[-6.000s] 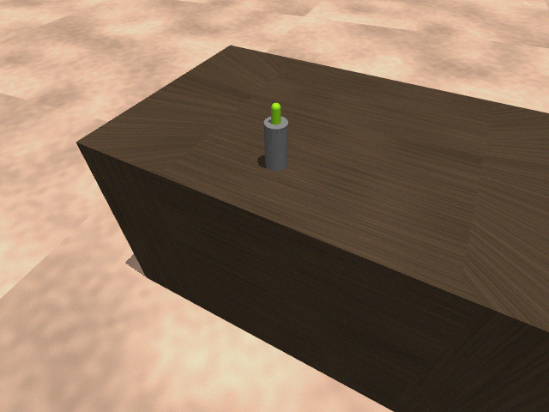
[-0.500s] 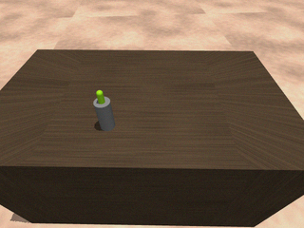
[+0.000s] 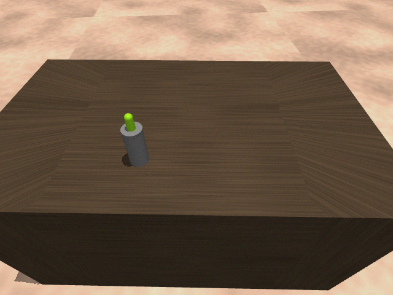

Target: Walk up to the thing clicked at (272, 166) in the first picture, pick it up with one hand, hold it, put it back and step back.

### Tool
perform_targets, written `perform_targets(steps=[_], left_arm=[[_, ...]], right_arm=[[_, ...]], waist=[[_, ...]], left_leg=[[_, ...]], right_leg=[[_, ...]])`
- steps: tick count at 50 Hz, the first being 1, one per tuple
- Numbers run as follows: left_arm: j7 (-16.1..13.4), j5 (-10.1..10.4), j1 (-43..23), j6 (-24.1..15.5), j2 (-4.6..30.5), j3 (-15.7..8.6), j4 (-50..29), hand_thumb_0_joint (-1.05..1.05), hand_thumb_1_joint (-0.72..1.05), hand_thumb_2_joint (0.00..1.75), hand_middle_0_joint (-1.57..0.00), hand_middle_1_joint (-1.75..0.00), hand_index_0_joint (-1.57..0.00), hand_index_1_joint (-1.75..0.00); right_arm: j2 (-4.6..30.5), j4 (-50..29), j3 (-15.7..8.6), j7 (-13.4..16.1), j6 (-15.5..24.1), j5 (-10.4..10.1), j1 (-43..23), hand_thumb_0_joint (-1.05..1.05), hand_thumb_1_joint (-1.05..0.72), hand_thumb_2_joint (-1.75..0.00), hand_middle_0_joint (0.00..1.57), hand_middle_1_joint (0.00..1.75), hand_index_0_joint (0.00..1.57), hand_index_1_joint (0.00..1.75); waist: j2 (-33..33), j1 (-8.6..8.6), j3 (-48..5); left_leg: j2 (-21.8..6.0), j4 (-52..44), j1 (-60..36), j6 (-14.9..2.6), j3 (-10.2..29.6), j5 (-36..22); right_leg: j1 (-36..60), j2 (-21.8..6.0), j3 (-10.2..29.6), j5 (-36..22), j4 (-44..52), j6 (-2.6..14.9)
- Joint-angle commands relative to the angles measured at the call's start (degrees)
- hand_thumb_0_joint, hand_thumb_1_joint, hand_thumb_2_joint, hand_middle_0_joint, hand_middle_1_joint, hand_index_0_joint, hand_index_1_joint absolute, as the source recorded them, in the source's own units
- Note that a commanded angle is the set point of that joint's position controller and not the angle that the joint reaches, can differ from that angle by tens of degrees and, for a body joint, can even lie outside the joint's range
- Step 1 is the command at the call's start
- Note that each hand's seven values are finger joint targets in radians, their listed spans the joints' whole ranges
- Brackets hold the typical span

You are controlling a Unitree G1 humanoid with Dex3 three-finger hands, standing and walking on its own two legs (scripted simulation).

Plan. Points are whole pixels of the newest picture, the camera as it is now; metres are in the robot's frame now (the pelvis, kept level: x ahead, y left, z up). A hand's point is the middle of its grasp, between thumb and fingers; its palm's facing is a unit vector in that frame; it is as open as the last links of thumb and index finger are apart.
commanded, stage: rise first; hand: left
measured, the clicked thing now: (134, 139) +0.53 +0.19 +0.01
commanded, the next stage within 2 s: go down in 1.72 s
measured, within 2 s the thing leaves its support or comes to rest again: neither
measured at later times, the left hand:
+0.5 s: hand (74, 290) +0.18 +0.25 -0.06, palm faces +0.27 -0.89 -0.36, open 16.7 cm
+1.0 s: hand (58, 281) +0.18 +0.25 +0.02, palm faces +0.31 -0.88 -0.37, open 17.6 cm
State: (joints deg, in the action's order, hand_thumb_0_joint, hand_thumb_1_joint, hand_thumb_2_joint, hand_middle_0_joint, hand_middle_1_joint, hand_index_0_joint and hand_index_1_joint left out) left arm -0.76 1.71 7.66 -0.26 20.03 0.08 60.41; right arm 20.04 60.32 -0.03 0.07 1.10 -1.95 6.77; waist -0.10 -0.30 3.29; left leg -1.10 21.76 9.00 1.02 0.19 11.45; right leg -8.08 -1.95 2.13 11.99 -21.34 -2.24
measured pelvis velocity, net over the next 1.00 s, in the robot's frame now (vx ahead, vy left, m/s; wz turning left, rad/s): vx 0.00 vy -0.01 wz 0.02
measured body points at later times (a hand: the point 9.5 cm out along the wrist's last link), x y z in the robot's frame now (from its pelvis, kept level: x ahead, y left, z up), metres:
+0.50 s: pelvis +0.01 -0.01 +0.00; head +0.02 -0.01 +0.45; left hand +0.17 +0.30 -0.04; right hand +0.17 -0.26 -0.09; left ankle +0.00 +0.13 -0.75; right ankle +0.00 -0.15 -0.75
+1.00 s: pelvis +0.00 -0.01 +0.00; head +0.00 -0.03 +0.45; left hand +0.16 +0.29 +0.04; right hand +0.17 -0.27 -0.09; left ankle +0.00 +0.13 -0.75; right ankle +0.00 -0.15 -0.75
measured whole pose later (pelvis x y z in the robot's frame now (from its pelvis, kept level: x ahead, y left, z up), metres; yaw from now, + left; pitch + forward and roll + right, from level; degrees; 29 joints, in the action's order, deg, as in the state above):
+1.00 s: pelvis +0.00 -0.01 +0.00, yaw +1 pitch -3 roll +0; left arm -2.8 2.4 24.2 -7.9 16.7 -11.8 4.4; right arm 13.8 35.1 -6.6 2.8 4.9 -0.7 14.2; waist -2.2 2.2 1.9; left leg -1.4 24.9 8.5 1.8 1.7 13.4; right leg -7.4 -1.6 0.6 14.9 -25.4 -1.4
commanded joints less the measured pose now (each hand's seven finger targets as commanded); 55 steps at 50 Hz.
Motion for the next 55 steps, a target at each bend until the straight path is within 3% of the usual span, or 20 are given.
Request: perform_targets(steps=[1,2,4,6,9,12,16,18,20,22,23,25,29,30,38,40,42,46,48,55], left_arm=[[-3.16,3.68,-10.92,-7.27,13.2,-7.08,-12.77,0.0,0.5,0.5,-0.08,-0.07,-0.06,-0.08],[-3.69,3.38,-11.07,-6.73,14.32,-9.15,-13.38,0.0,0.42,0.42,-0.07,-0.06,-0.06,-0.08],[-3.83,2.07,-8.57,-7.16,9.93,-9.3,-11.97,0.0,0.26,0.26,-0.07,-0.07,-0.07,-0.07],[-3.76,0.58,-1.21,-6.74,11.57,-13.17,-17.12,0.0,0.1,0.2,-0.07,-0.07,-0.08,-0.06],[-3.87,0.42,1.56,-6.48,10.55,-14.05,-21.37,0.0,-0.09,0.12,-0.07,-0.07,-0.08,-0.05],[-3.39,0.91,1.5,-5.92,6.04,-11.43,-27.42,0.0,-0.19,0.09,-0.06,-0.06,-0.07,-0.05],[-3.93,0.83,-2.7,-7.11,6.01,-10.81,-37.33,0.0,-0.45,0.04,-0.06,-0.05,-0.06,-0.05],[-4.68,0.57,-1.9,-7.55,8.76,-13.12,-39.77,0.0,-0.54,0.03,-0.06,-0.06,-0.07,-0.06],[-4.79,0.4,-0.55,-8.09,7.15,-12.33,-44.77,0.0,-0.56,0.02,-0.06,-0.06,-0.06,-0.05],[-5.19,0.41,3.31,-7.92,8.97,-15.06,-45.23,0.0,-0.56,0.01,-0.05,-0.06,-0.06,-0.05],[-4.86,0.44,4.29,-7.84,6.34,-12.95,-46.92,0.0,-0.56,0.01,-0.06,-0.06,-0.06,-0.05],[-5.06,0.44,4.82,-8.15,8.67,-15.78,-50.41,0.0,-0.55,0.01,-0.05,-0.05,-0.05,-0.05],[-3.73,0.93,10.19,-7.82,4.65,-13.43,-52.78,0.0,-0.54,0.0,-0.04,-0.05,-0.05,-0.04],[-3.69,1.03,9.45,-8.14,6.7,-15.47,-55.15,0.0,-0.54,0.0,-0.04,-0.04,-0.05,-0.04],[-3.23,1.05,9.63,-9.58,8.28,-17.97,-64.15,0.0,-0.55,0.01,-0.04,-0.04,-0.04,-0.04],[-2.96,0.9,11.86,-9.75,6.22,-16.15,-62.86,0.0,-0.55,0.01,-0.04,-0.04,-0.04,-0.04],[-3.1,1.02,12.18,-10.53,7.84,-18.74,-64.4,0.0,-0.57,0.01,-0.04,-0.04,-0.04,-0.04],[-2.59,0.92,13.26,-11.36,6.45,-17.38,-67.07,0.0,-0.58,0.01,-0.05,-0.04,-0.05,-0.05],[-2.52,0.95,13.57,-11.79,7.08,-17.93,-67.81,0.0,-0.59,0.02,-0.05,-0.05,-0.05,-0.05],[-1.98,1.18,13.93,-13.55,7.67,-19.39,-71.59,0.0,-0.58,0.02,-0.05,-0.04,-0.05,-0.05]], right_arm=[[12.22,-10.55,-6.79,3.84,6.58,-3.35,-9.08,0.0,-0.5,-0.5,0.05,0.05,0.05,0.05],[13.17,-10.58,-8.56,4.29,6.63,-2.96,-9.25,0.0,-0.42,-0.42,0.05,0.05,0.05,0.05],[7.95,-10.36,-7.84,4.22,7.03,-1.38,-7.61,0.0,-0.26,-0.26,0.05,0.05,0.05,0.05],[8.84,-12.56,-11.76,3.86,6.3,-0.3,1.17,0.0,-0.1,-0.19,0.05,0.05,0.05,0.05],[6.95,-15.74,-11.11,3.66,5.58,-0.31,0.86,0.0,0.08,-0.15,0.05,0.05,0.05,0.05],[3.73,-21.75,-9.15,3.32,4.78,-0.62,0.72,0.0,0.2,-0.11,0.05,0.05,0.05,0.05],[2.54,-31.54,-7.26,3.78,5.79,-0.56,-6.29,0.0,0.37,-0.07,0.05,0.05,0.05,0.05],[4.23,-30.74,-8.36,4.4,5.84,-0.06,-1.38,0.0,0.43,-0.05,0.05,0.05,0.05,0.05],[2.97,-33.77,-7.87,4.54,6.5,0.06,-0.51,0.0,0.46,-0.05,0.05,0.05,0.05,0.05],[4.66,-35.06,-9.17,4.93,6.54,0.34,3.33,0.0,0.49,-0.04,0.05,0.05,0.05,0.05],[2.3,-34.78,-7.62,4.61,6.48,0.28,3.74,0.0,0.48,-0.04,0.05,0.05,0.05,0.05],[3.1,-36.21,-8.54,4.72,6.67,0.47,2.12,0.0,0.5,-0.03,0.05,0.05,0.05,0.05],[1.34,-35.29,-8.28,3.85,6.15,0.15,6.98,0.0,0.52,-0.02,0.05,0.05,0.05,0.05],[1.44,-34.03,-8.9,3.75,5.92,0.21,8.24,0.0,0.52,-0.02,0.05,0.05,0.05,0.05],[1.97,-35.61,-9.48,3.53,6.42,0.72,2.32,0.0,0.52,-0.03,0.05,0.05,0.05,0.05],[1.61,-36.32,-8.99,3.53,6.73,0.76,1.07,0.0,0.53,-0.03,0.05,0.05,0.05,0.05],[0.87,-33.05,-8.97,3.59,6.57,0.99,3.22,0.0,0.52,-0.03,0.05,0.05,0.05,0.05],[-0.67,-32.67,-7.98,3.38,6.74,1.04,3.93,0.0,0.51,-0.03,0.05,0.05,0.05,0.05],[2.35,-35.01,-10.25,3.59,7.1,1.03,1.9,0.0,0.51,-0.03,0.05,0.05,0.05,0.05],[0.57,-33.19,-9.38,3.28,7.73,0.97,2.63,0.0,0.51,-0.03,0.05,0.05,0.05,0.05]], waist=[[-0.82,-0.3,-3.87],[-0.87,0.37,-7.16],[-0.76,0.67,-11.91],[-2.44,0.68,-16.81],[-2.46,2.23,-15.27],[-1.06,1.21,-12.54],[-0.36,1.38,-10.79],[-0.43,1.2,-10.68],[-1.67,1.37,-11.81],[-0.22,1.21,-10.85],[-1.27,1.42,-9.86],[-1.23,1.89,-10.81],[-1.31,1.23,-6.36],[-1.89,1.37,-6.5],[-2.27,2.52,-7.97],[-0.49,2.17,-6.81],[-1.36,3.03,-5.68],[-1.01,2.71,-4.78],[-0.19,2.37,-5.53],[-1.37,2.66,-4.56]], left_leg=[[0.98,0.34,4.61,-0.44,-2.82,-0.09],[0.75,1.85,4.82,-0.31,-2.73,-1.97],[0.6,3.37,4.37,-0.52,-2.29,-4.5],[0.83,3.58,1.56,-0.54,-2.19,-9.43],[1.34,2.38,0.87,-0.22,-2.81,-13.0],[1.35,1.92,1.59,-0.42,-3.19,-11.91],[1.1,0.6,2.0,-0.85,-2.99,-6.14],[0.92,0.64,1.3,-0.8,-2.9,-7.16],[0.9,0.86,-0.25,-0.7,-2.84,-9.35],[0.77,0.91,-0.57,-0.66,-2.81,-10.57],[0.78,0.76,-0.71,-0.54,-2.89,-10.75],[0.82,1.1,-1.71,-0.5,-2.85,-13.1],[1.02,0.4,-1.21,-0.69,-3.2,-11.37],[1.08,0.33,-1.57,-0.72,-3.35,-11.24],[0.96,0.29,-2.33,-0.79,-2.84,-11.8],[1.1,0.33,-2.06,-1.06,-2.76,-10.31],[1.29,0.31,-1.61,-1.13,-2.91,-8.92],[1.35,-0.02,-1.4,-1.26,-2.89,-7.75],[1.25,-0.34,-1.61,-1.21,-2.73,-7.14],[1.65,-0.55,-1.65,-1.44,-2.73,-5.34]], right_leg=[[-6.28,2.07,-3.57,-0.71,-0.49,2.48],[-6.06,2.27,-3.78,-2.57,-2.26,2.59],[-5.15,2.22,-3.51,-5.66,-3.84,2.54],[-3.02,2.57,-3.76,-9.77,-4.06,2.66],[-1.19,2.56,-4.01,-12.19,-2.43,2.39],[-2.75,2.4,-4.23,-11.41,-1.77,2.09],[-3.21,1.85,-3.87,-5.79,-0.34,2.16],[-2.27,2.11,-4.04,-6.85,-0.57,2.1],[-1.19,2.03,-4.11,-9.03,-1.08,2.38],[-0.4,2.33,-4.45,-10.17,-1.0,2.21],[-0.43,2.3,-4.51,-10.25,-1.11,2.34],[0.32,2.14,-4.57,-12.38,-1.34,2.31],[-1.34,2.09,-4.93,-11.17,-0.62,2.26],[-1.15,1.98,-4.95,-11.19,-0.34,2.19],[0.89,1.89,-5.06,-11.05,-0.3,2.3],[0.37,1.93,-5.06,-9.55,-0.04,2.12],[0.14,1.67,-5.02,-8.11,0.39,2.13],[-0.41,1.66,-5.21,-7.12,0.72,2.06],[-0.15,1.78,-5.19,-6.57,0.57,2.14],[-0.89,1.54,-5.28,-4.79,1.17,1.99]])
